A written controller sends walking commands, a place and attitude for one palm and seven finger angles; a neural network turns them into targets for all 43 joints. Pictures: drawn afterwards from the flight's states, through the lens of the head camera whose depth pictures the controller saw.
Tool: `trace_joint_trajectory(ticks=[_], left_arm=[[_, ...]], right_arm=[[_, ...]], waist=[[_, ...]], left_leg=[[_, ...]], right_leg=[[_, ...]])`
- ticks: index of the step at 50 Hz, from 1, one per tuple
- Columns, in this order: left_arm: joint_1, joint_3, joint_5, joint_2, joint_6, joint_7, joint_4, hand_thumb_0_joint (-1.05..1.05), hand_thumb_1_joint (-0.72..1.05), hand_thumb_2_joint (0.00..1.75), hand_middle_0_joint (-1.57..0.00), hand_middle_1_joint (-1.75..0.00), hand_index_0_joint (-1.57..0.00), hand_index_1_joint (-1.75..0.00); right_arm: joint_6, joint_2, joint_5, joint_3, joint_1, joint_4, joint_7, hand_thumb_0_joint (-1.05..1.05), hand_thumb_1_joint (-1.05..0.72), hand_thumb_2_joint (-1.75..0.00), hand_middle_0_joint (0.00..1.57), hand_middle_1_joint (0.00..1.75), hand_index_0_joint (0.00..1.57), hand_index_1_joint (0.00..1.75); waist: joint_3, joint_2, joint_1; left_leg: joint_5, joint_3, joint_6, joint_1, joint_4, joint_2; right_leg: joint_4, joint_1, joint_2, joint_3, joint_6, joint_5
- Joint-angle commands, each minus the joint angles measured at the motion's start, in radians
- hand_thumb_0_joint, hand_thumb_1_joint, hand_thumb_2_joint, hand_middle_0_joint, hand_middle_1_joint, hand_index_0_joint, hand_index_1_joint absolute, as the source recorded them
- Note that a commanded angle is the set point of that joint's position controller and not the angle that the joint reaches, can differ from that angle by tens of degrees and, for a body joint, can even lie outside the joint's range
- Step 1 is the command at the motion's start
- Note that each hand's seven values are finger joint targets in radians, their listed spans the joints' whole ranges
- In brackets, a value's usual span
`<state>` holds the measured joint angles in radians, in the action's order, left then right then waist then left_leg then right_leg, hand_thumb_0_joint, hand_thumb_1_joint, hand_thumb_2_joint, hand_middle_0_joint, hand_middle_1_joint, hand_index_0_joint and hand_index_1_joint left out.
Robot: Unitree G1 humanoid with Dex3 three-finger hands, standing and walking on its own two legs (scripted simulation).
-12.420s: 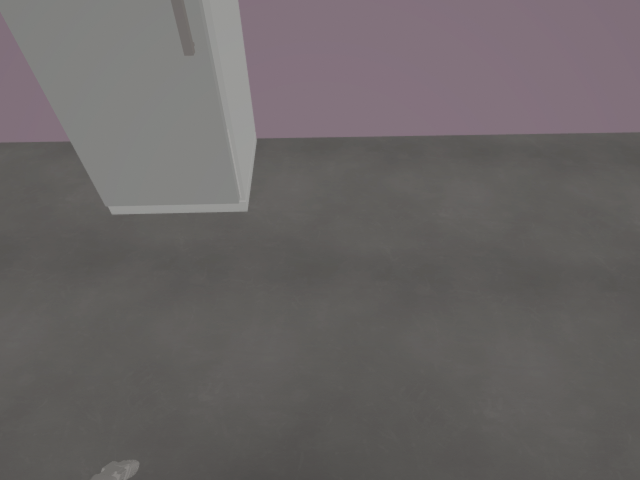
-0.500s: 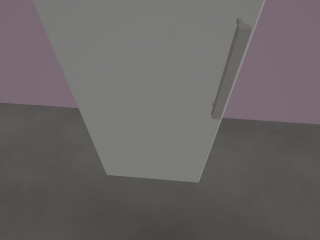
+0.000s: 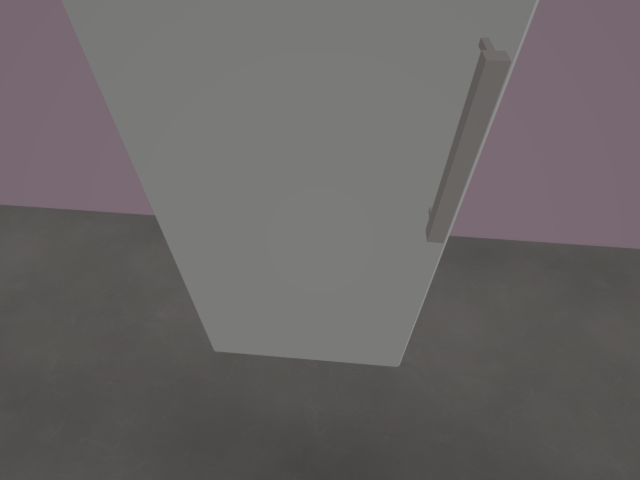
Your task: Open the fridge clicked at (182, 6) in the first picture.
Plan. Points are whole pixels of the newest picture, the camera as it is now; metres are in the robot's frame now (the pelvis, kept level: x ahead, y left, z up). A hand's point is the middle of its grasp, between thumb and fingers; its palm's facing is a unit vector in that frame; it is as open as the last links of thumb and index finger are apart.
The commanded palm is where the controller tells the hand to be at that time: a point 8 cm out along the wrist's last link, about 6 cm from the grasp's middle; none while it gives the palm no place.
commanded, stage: shuffle to correct the standing spot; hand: right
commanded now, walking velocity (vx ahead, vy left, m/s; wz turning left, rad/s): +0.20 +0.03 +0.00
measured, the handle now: (456, 154) +0.54 -0.16 +0.14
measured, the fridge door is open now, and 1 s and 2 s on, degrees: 0 0 0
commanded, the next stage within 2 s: come to a stop and stand still in 0.24 s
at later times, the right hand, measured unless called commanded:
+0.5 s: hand out of the picture +0.02 -0.17 -0.21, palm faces +0.05 +0.99 -0.14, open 7.4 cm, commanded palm none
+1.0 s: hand out of the picture +0.15 -0.20 -0.20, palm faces +0.01 +0.98 -0.18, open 7.3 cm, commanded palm none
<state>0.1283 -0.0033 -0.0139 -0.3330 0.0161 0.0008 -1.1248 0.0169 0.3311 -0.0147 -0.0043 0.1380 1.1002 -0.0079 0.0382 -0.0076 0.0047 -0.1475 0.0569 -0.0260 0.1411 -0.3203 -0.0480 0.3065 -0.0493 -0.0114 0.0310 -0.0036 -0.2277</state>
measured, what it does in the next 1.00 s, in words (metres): steps on the spot: left foot, then right foot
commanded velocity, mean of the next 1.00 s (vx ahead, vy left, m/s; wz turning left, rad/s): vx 0.00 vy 0.02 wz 0.00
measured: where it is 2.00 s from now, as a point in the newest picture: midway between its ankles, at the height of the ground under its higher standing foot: outside the picture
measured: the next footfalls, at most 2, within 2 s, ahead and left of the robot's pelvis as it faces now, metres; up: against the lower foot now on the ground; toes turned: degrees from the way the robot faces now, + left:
left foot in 0.68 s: +0.13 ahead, +0.10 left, +0.00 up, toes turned +7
right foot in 0.94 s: +0.10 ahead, -0.13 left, +0.00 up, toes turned -3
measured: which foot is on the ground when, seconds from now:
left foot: down 0.00-0.50, up 0.52-0.66, down 0.68-1.00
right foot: down 0.00-0.70, up 0.72-0.92, down 0.94-1.00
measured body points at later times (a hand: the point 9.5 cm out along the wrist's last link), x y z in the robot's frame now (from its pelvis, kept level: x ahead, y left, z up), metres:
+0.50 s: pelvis +0.07 -0.01 -0.02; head +0.09 -0.03 +0.43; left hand +0.03 +0.21 -0.17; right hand +0.02 -0.22 -0.19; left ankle +0.02 +0.13 -0.74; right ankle -0.04 -0.11 -0.75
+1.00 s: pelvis +0.07 -0.02 -0.02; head +0.10 -0.04 +0.43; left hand +0.09 +0.21 -0.17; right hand +0.15 -0.25 -0.18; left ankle +0.09 +0.09 -0.75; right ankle +0.06 -0.13 -0.75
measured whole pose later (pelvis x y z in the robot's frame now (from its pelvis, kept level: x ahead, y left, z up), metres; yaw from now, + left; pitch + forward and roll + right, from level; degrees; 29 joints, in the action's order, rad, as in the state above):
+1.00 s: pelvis +0.07 -0.02 -0.02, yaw +1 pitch -2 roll +1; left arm 0.22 0.03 -0.02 -0.14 -0.01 -0.04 -1.07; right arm -0.01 0.18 -0.01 0.03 0.17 1.01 -0.04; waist 0.08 -0.04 0.01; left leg -0.27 0.10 0.01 0.26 -0.56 -0.03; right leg 0.58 -0.21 -0.04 0.08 0.01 -0.34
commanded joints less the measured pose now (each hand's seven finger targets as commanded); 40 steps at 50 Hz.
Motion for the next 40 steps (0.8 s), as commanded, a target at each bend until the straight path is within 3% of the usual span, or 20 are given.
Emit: trace_joint_trajectory(ticks=[1, 5, 8, 15, 18, 20, 21, 22, 23, 24, 26, 28, 30, 32, 33, 34, 35, 36, 37, 40], left_arm=[[0.024, 0.009, -0.002, -0.083, -0.001, -0.007, 0.03, 0.0, 0.9, 0.9, -0.2, -0.3, -0.2, -0.3], [0.074, 0.009, -0.009, -0.067, -0.015, -0.002, 0.019, 0.0, 0.9, 0.9, -0.2, -0.3, -0.2, -0.3], [0.098, 0.012, -0.007, -0.055, -0.011, -0.005, 0.02, 0.0, 0.9, 0.9, -0.2, -0.3, -0.2, -0.3], [0.184, 0.02, 0.0, 0.006, 0.012, -0.023, 0.009, 0.0, 0.9, 0.9, -0.2, -0.3, -0.2, -0.3], [0.189, 0.023, 0.003, 0.059, 0.015, -0.029, 0.022, 0.0, 0.9, 0.9, -0.2, -0.3, -0.2, -0.3], [0.202, 0.021, 0.008, 0.089, 0.012, -0.039, 0.024, 0.0, 0.9, 0.9, -0.2, -0.3, -0.2, -0.3], [0.247, 0.022, 0.013, 0.098, 0.011, -0.043, 0.002, 0.0, 0.9, 0.9, -0.2, -0.3, -0.2, -0.3], [0.305, 0.027, 0.009, 0.084, 0.014, -0.045, -0.025, 0.0, 0.9, 0.9, -0.2, -0.3, -0.2, -0.3], [0.366, 0.033, 0.007, 0.054, 0.016, -0.055, -0.049, 0.0, 0.9, 0.9, -0.2, -0.3, -0.2, -0.3], [0.405, 0.035, 0.011, 0.045, 0.013, -0.063, -0.07, 0.0, 0.9, 0.9, -0.2, -0.3, -0.2, -0.3], [0.408, 0.045, 0.006, 0.015, -0.004, -0.074, -0.064, 0.0, 0.9, 0.9, -0.2, -0.3, -0.2, -0.3], [0.388, 0.053, 0.003, 0.017, -0.014, -0.08, -0.047, 0.0, 0.9, 0.9, -0.2, -0.3, -0.2, -0.3], [0.325, 0.06, 0.006, 0.02, -0.015, -0.08, -0.013, 0.0, 0.9, 0.9, -0.2, -0.3, -0.2, -0.3], [0.273, 0.069, 0.013, 0.027, -0.014, -0.077, 0.025, 0.0, 0.9, 0.9, -0.2, -0.3, -0.2, -0.3], [0.284, 0.07, 0.019, 0.067, -0.015, -0.072, 0.035, 0.0, 0.9, 0.9, -0.2, -0.3, -0.2, -0.3], [0.271, 0.064, 0.022, 0.12, -0.021, -0.065, 0.045, 0.0, 0.9, 0.9, -0.2, -0.3, -0.2, -0.3], [0.267, 0.066, 0.022, 0.139, -0.029, -0.063, 0.047, 0.0, 0.9, 0.9, -0.2, -0.3, -0.2, -0.3], [0.234, 0.065, 0.016, 0.167, -0.039, -0.059, 0.042, 0.0, 0.9, 0.9, -0.2, -0.3, -0.2, -0.3], [0.232, 0.061, 0.01, 0.178, -0.05, -0.054, 0.039, 0.0, 0.9, 0.9, -0.2, -0.3, -0.2, -0.3], [0.235, 0.054, 0.008, 0.173, -0.05, -0.045, 0.036, 0.0, 0.9, 0.9, -0.2, -0.3, -0.2, -0.3]], right_arm=[[-0.001, 0.083, 0.003, 0.009, 0.034, -0.028, -0.015, 0.0, -0.9, -0.9, 0.2, 0.3, 0.2, 0.3], [-0.017, 0.068, -0.005, 0.012, 0.072, -0.027, -0.01, 0.0, -0.9, -0.9, 0.2, 0.3, 0.2, 0.3], [-0.013, 0.053, -0.007, 0.017, 0.104, -0.028, -0.004, 0.0, -0.9, -0.9, 0.2, 0.3, 0.2, 0.3], [0.006, 0.008, -0.004, 0.037, 0.24, 0.001, -0.008, 0.0, -0.9, -0.9, 0.2, 0.3, 0.2, 0.3], [0.01, 0.021, -0.002, 0.059, 0.341, 0.029, -0.02, 0.0, -0.9, -0.9, 0.2, 0.3, 0.2, 0.3], [0.005, -0.002, -0.002, 0.061, 0.329, 0.022, -0.033, 0.0, -0.9, -0.9, 0.2, 0.3, 0.2, 0.3], [-0.002, -0.026, 0.0, 0.054, 0.281, 0.011, -0.037, 0.0, -0.9, -0.9, 0.2, 0.3, 0.2, 0.3], [-0.009, -0.069, 0.001, 0.043, 0.244, -0.006, -0.04, 0.0, -0.9, -0.9, 0.2, 0.3, 0.2, 0.3], [-0.01, -0.111, 0.006, 0.031, 0.21, -0.023, -0.044, 0.0, -0.9, -0.9, 0.2, 0.3, 0.2, 0.3], [-0.011, -0.115, 0.008, 0.028, 0.19, -0.034, -0.05, 0.0, -0.9, -0.9, 0.2, 0.3, 0.2, 0.3], [-0.024, -0.099, 0.003, 0.038, 0.169, -0.052, -0.051, 0.0, -0.9, -0.9, 0.2, 0.3, 0.2, 0.3], [-0.039, -0.094, -0.004, 0.05, 0.149, -0.064, -0.045, 0.0, -0.9, -0.9, 0.2, 0.3, 0.2, 0.3], [-0.039, -0.093, -0.008, 0.059, 0.186, -0.069, -0.035, 0.0, -0.9, -0.9, 0.2, 0.3, 0.2, 0.3], [-0.032, -0.08, -0.01, 0.067, 0.295, -0.049, -0.031, 0.0, -0.9, -0.9, 0.2, 0.3, 0.2, 0.3], [-0.027, -0.038, -0.014, 0.074, 0.325, -0.042, -0.035, 0.0, -0.9, -0.9, 0.2, 0.3, 0.2, 0.3], [-0.02, -0.016, -0.009, 0.072, 0.321, -0.037, -0.037, 0.0, -0.9, -0.9, 0.2, 0.3, 0.2, 0.3], [-0.016, -0.017, -0.003, 0.065, 0.282, -0.043, -0.038, 0.0, -0.9, -0.9, 0.2, 0.3, 0.2, 0.3], [-0.019, -0.03, -0.006, 0.063, 0.24, -0.062, -0.04, 0.0, -0.9, -0.9, 0.2, 0.3, 0.2, 0.3], [-0.018, -0.044, -0.01, 0.058, 0.211, -0.072, -0.042, 0.0, -0.9, -0.9, 0.2, 0.3, 0.2, 0.3], [-0.012, -0.044, -0.012, 0.057, 0.154, -0.095, -0.049, 0.0, -0.9, -0.9, 0.2, 0.3, 0.2, 0.3]], waist=[[-0.046, 0.01, -0.006], [0.036, -0.001, -0.008], [0.088, 0.003, -0.009], [0.042, -0.02, -0.019], [0.023, -0.126, -0.039], [0.045, -0.141, -0.022], [0.044, -0.071, 0.008], [0.041, 0.05, 0.032], [0.032, 0.185, 0.049], [0.046, 0.259, 0.054], [0.076, 0.246, 0.056], [0.101, 0.229, 0.049], [0.081, 0.178, 0.011], [-0.01, 0.076, -0.041], [-0.075, -0.061, -0.042], [-0.085, -0.173, -0.038], [-0.079, -0.133, -0.025], [0.02, -0.101, -0.024], [0.041, -0.146, -0.017], [0.0, -0.148, -0.006]], left_leg=[[0.044, -0.092, 0.018, -0.063, 0.031, -0.09], [-0.207, -0.098, 0.02, 0.029, 0.008, -0.07], [-0.225, -0.107, 0.032, 0.074, -0.021, -0.059], [0.051, -0.115, 0.085, -0.032, -0.133, -0.074], [0.184, -0.222, 0.147, -0.144, -0.101, -0.163], [0.418, -0.222, 0.169, -0.116, -0.127, -0.186], [0.482, -0.146, 0.138, -0.049, -0.192, -0.144], [0.437, -0.049, 0.081, 0.054, -0.282, -0.065], [0.264, 0.017, 0.031, 0.117, -0.337, -0.022], [-0.09, 0.028, 0.01, 0.21, -0.35, 0.008], [-0.364, 0.051, 0.013, 0.33, -0.388, 0.04], [-0.349, 0.051, 0.025, 0.315, -0.414, 0.036], [-0.213, 0.058, 0.038, 0.207, -0.302, 0.028], [0.214, 0.017, 0.039, -0.001, -0.153, -0.007], [0.555, -0.099, 0.078, -0.112, -0.152, -0.116], [0.839, -0.176, 0.169, -0.146, -0.116, -0.26], [0.758, -0.173, 0.216, -0.088, -0.07, -0.307], [0.639, -0.142, 0.214, 0.018, -0.042, -0.276], [0.559, -0.154, 0.217, 0.07, -0.033, -0.263], [0.524, -0.155, 0.229, 0.036, -0.043, -0.248]], right_leg=[[-0.052, -0.07, -0.115, -0.072, -0.001, 0.083], [-0.048, -0.124, -0.109, -0.066, 0.006, -0.163], [-0.027, -0.149, -0.112, -0.07, 0.02, -0.183], [0.179, -0.176, -0.094, -0.002, 0.029, 0.061], [0.34, -0.303, -0.042, 0.068, 0.005, -0.03], [0.306, -0.285, -0.053, 0.06, -0.006, -0.092], [0.199, -0.181, -0.073, 0.042, -0.006, 0.074], [0.146, -0.04, -0.118, 0.003, 0.0, 0.425], [0.145, 0.041, -0.192, -0.045, 0.018, 0.823], [0.146, 0.14, -0.248, -0.081, 0.039, 1.223], [0.17, 0.244, -0.272, -0.096, 0.061, 1.468], [0.161, 0.172, -0.266, -0.08, 0.082, 1.333], [0.183, 0.084, -0.24, -0.04, 0.085, 1.168], [0.29, -0.028, -0.183, 0.002, 0.056, 0.838], [0.408, -0.131, -0.106, 0.044, 0.027, 0.468], [0.506, -0.219, -0.024, 0.069, -0.002, -0.165], [0.56, -0.225, -0.021, 0.001, 0.003, -0.346], [0.606, -0.234, -0.024, -0.009, 0.004, -0.341], [0.633, -0.249, -0.044, -0.023, 0.0, -0.339], [0.573, -0.273, -0.057, -0.021, -0.011, -0.302]])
